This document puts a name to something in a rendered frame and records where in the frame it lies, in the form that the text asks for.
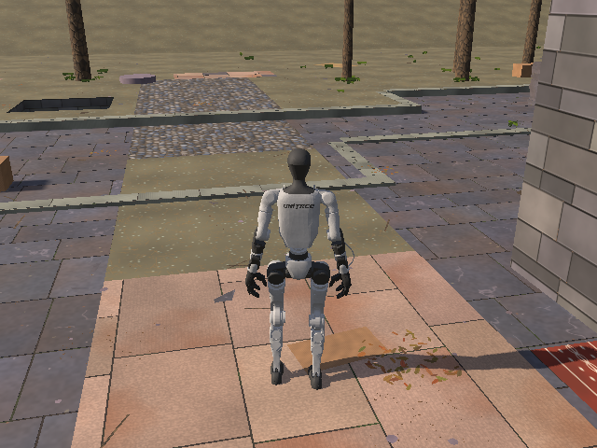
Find right robot forearm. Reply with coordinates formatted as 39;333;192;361
331;228;350;274

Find left robot forearm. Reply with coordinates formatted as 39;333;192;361
247;228;266;273

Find robot right shin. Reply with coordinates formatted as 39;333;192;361
311;314;325;377

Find robot left foot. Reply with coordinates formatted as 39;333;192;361
271;360;284;385

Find left robot hand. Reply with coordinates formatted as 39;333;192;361
245;271;267;298

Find right robot upper arm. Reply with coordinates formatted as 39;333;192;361
318;189;341;242

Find left robot upper arm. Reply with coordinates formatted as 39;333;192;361
256;189;280;241

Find right robot hand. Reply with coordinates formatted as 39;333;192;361
329;272;352;299

